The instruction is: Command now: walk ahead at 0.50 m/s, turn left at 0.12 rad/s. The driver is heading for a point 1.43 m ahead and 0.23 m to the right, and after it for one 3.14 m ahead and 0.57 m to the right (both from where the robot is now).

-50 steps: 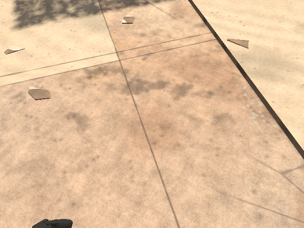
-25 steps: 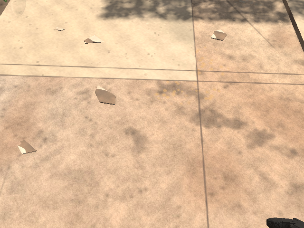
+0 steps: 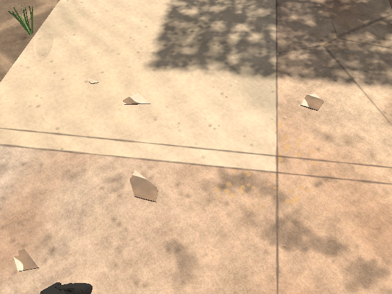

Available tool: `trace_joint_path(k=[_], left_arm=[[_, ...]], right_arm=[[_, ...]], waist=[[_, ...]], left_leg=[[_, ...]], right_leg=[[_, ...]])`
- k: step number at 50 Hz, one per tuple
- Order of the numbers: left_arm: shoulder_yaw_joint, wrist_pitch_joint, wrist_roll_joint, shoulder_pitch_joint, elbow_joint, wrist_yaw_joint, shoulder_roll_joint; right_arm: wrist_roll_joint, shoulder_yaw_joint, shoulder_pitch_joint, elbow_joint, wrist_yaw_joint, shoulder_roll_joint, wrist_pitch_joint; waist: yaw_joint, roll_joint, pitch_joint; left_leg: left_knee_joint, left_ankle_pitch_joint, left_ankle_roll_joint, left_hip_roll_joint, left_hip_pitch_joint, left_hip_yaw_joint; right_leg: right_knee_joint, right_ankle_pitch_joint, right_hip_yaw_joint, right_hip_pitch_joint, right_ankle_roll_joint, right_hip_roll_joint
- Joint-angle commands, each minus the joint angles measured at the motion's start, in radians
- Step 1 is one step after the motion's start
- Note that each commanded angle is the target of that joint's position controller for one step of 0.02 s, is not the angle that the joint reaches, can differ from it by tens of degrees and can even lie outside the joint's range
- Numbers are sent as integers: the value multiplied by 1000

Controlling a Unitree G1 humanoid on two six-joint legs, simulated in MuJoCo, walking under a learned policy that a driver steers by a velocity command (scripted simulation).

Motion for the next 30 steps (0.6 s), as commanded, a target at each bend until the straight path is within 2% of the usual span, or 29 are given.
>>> trace_joint_path(k=[1, 2, 3, 4, 5, 6, 8, 11, 14, 18, 21, 22, 23, 24, 25, 26, 27, 28, 29, 30], left_arm=[[60, 5, -26, 333, 27, 2, 177], [49, 14, -18, 265, 12, 7, 148], [40, 19, -6, 211, 8, 6, 132], [31, 16, 2, 179, 4, 6, 109], [28, 14, 6, 165, 5, 6, 102], [27, 11, 1, 165, 9, 5, 102], [33, 6, -7, 178, 25, 8, 125], [40, 13, -11, 208, 49, 19, 150], [41, 23, -21, 251, 74, 24, 160], [42, 40, -27, 324, 115, 27, 171], [47, 58, -29, 337, 136, 34, 185], [51, 62, -30, 330, 138, 37, 193], [54, 66, -30, 313, 137, 39, 205], [51, 70, -30, 294, 134, 42, 201], [37, 69, -18, 284, 118, 44, 171], [4, 50, -8, 381, 90, 39, 70], [1, 29, -13, 383, 108, 31, 77], [26, 16, -40, 298, 83, 23, 163], [25, 11, -48, 220, 60, 21, 164], [26, 13, -32, 183, 53, 23, 152]], right_arm=[[20, -11, 30, -90, 3, -117, -36], [21, -12, -64, -112, 5, -126, -39], [7, -11, -117, -125, 6, -116, -41], [-5, -16, -121, -124, 5, -108, -39], [-5, -15, -98, -117, 7, -92, -34], [-3, -13, -76, -108, 7, -74, -29], [-7, -8, -90, -112, 4, -54, -23], [-12, 0, -181, -135, 3, -35, -27], [-7, 8, -278, -153, 13, -14, -37], [5, 12, -393, -188, 34, -12, -48], [7, 8, -424, -209, 51, -27, -56], [6, 3, -402, -206, 53, -40, -58], [2, -7, -346, -192, 52, -60, -60], [-2, -26, -222, -155, 46, -94, -59], [-10, -47, -50, -113, 35, -148, -57], [-28, -70, 65, -97, 28, -248, -51], [-9, -55, 99, -81, 28, -189, -44], [-3, -35, 40, -83, 27, -141, -41], [-3, -26, -33, -92, 25, -120, -38], [-11, -18, -91, -92, 30, -97, -39]], waist=[[155, -207, -234], [146, -123, -126], [121, -71, -41], [93, -77, -16], [71, -100, -12], [61, -113, -18], [55, -106, -11], [78, -80, 5], [115, -82, 20], [156, -79, 54], [142, -91, 61], [122, -100, 46], [85, -112, 10], [15, -102, -68], [-58, -72, -198], [-47, 137, -358], [-57, 234, -434], [-58, 158, -279], [-33, 98, -161], [-1, 43, -77]], left_leg=[[588, -71, -9, 27, -645, -39], [579, 15, -4, 79, -660, 5], [513, 85, -4, 116, -640, 35], [450, 136, -6, 149, -595, 36], [419, 164, -12, 163, -545, 42], [391, 178, -18, 168, -520, 53], [326, 221, -36, 177, -533, 71], [154, 368, -57, 184, -568, 85], [-26, 512, -58, 161, -526, 110], [-151, 543, -46, 132, -516, 127], [-208, 448, -12, 116, -515, 127], [-223, 413, 3, 105, -472, 135], [-238, 388, 21, 79, -378, 156], [-269, 413, 50, 52, -196, 183], [-226, 457, 99, 128, 92, 111], [-225, 368, 246, 391, 512, -301], [-365, 256, 295, 465, 570, -577], [-397, 172, 249, 430, 453, -468], [-423, 203, 219, 389, 297, -335], [-465, 272, 206, 347, 151, -248]], right_leg=[[-253, -361, 723, 755, -247, -390], [-268, -342, 587, 624, -209, -354], [-299, -243, 489, 487, -197, -311], [-321, -152, 426, 409, -187, -278], [-343, -85, 379, 360, -183, -251], [-360, -32, 338, 338, -187, -235], [-387, 75, 275, 320, -203, -230], [-407, 176, 197, 344, -194, -216], [-406, 197, 128, 356, -165, -187], [-378, 183, 131, 433, -161, -222], [-321, 259, 149, 525, -144, -266], [-288, 329, 147, 542, -134, -271], [-223, 477, 134, 546, -122, -262], [-84, 612, 96, 518, -100, -223], [136, 524, 62, 374, -67, -177], [533, 111, 1, -39, 7, -30], [703, -446, 117, -204, 16, 29], [768, -412, 142, -296, 5, -34], [736, -323, 104, -300, 0, -84], [669, -255, 87, -270, 5, -115]])
Velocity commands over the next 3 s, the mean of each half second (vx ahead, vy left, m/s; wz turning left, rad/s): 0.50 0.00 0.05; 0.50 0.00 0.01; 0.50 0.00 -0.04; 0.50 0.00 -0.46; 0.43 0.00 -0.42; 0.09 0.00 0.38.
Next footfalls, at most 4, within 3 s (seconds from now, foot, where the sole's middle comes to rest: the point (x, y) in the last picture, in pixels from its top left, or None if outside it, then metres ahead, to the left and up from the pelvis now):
0.50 left None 0.44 0.13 -0.76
1.02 right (228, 223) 0.73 -0.12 -0.76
1.54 left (162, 162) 1.02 0.13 -0.76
2.08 right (232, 122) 1.23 -0.19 -0.76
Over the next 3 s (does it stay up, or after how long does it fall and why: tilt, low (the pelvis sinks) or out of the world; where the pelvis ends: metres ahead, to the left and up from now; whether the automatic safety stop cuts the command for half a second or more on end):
stays up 1.41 -0.21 0.01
